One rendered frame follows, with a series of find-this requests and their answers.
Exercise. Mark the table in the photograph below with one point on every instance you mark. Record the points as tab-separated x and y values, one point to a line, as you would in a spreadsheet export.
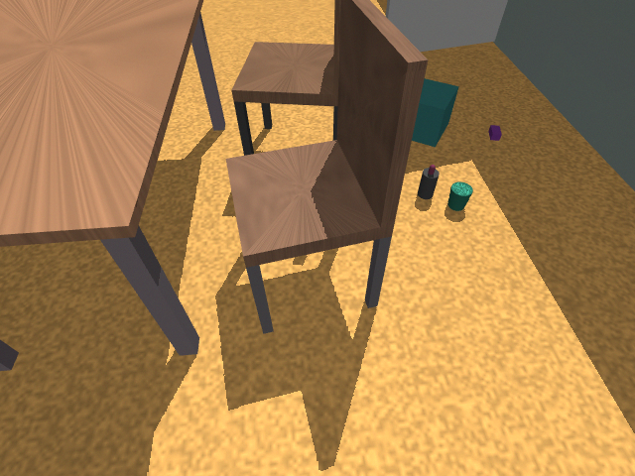
87	88

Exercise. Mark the chair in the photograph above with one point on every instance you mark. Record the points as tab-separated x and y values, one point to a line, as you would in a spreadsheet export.
307	199
287	73

